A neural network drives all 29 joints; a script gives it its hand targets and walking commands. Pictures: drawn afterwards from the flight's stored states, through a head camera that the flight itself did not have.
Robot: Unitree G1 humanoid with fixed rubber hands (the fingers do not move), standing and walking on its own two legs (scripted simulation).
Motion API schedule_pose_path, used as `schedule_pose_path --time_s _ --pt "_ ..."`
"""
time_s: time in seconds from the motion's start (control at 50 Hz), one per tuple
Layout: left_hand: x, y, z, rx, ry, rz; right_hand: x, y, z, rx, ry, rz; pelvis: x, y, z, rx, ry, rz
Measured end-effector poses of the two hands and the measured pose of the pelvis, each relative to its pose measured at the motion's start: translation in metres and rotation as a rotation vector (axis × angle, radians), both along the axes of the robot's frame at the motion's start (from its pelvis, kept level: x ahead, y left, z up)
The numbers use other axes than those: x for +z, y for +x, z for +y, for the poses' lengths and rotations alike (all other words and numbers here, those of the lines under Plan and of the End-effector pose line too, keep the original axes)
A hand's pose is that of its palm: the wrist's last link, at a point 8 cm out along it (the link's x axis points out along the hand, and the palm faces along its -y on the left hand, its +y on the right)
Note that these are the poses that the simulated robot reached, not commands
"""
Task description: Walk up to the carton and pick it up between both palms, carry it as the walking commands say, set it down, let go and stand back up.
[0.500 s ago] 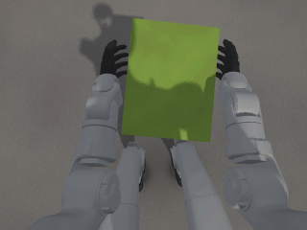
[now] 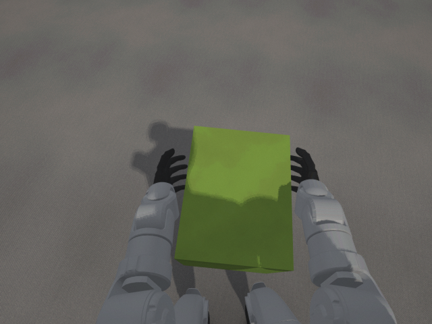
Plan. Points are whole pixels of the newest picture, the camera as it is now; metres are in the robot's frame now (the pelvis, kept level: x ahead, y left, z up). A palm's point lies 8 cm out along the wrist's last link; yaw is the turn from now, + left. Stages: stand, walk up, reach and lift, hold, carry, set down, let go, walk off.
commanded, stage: reach and lift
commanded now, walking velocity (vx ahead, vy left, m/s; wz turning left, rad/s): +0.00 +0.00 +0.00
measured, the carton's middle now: (232, 205) +0.37 -0.04 -0.08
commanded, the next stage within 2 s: none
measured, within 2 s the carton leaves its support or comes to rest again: neither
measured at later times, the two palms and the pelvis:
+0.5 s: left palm (160, 172) +0.38 +0.09 +0.06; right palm (324, 172) +0.35 -0.18 +0.07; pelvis +0.05 -0.01 +0.05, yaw +0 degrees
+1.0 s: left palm (142, 171) +0.36 +0.11 +0.10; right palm (321, 166) +0.34 -0.16 +0.10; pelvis +0.05 +0.00 +0.06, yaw +0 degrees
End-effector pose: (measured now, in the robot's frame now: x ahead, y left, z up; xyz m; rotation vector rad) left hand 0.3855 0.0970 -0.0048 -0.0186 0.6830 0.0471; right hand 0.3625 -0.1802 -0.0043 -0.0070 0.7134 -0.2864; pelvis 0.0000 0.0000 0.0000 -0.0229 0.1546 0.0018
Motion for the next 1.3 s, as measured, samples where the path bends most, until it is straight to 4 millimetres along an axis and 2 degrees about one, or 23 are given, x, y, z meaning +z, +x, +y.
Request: schedule_pose_path --time_s 0.08,0.16,0.4,0.72,0.92,1.12,1.3 --pt "0.027 0.003 -0.004 -0.009 -0.006 -0.007 0.026 -0.002 -0.004 -0.021 0.005 -0.007 0.012 0.015 -0.001 -0.003 0.0 -0.039" --pt "0.044 0.005 -0.01 -0.022 -0.008 -0.006 0.042 -0.005 -0.009 -0.039 0.006 -0.007 0.024 0.026 -0.003 -0.009 0.001 -0.083" --pt "0.053 -0.006 -0.008 -0.013 -0.014 0.004 0.056 -0.011 -0.007 -0.031 0.011 0.001 0.046 0.047 -0.005 -0.012 0.004 -0.122" --pt "0.103 -0.01 -0.003 -0.049 0.017 -0.033 0.106 -0.02 -0.001 -0.034 -0.014 -0.032 0.059 0.061 -0.007 0.0 0.003 -0.23" --pt "0.111 -0.021 0.007 -0.019 0.031 -0.014 0.11 -0.024 0.009 -0.003 -0.01 -0.013 0.058 0.053 -0.005 -0.007 0.002 -0.281" --pt "0.103 -0.028 0.023 0.035 0.031 0.006 0.107 -0.011 0.024 0.065 -0.025 0.004 0.056 0.046 -0.003 -0.005 0.004 -0.275" --pt "0.106 -0.025 0.022 0.045 0.036 0.006 0.11 -0.005 0.023 0.08 -0.03 -0.002 0.057 0.05 -0.003 -0.003 0.004 -0.263"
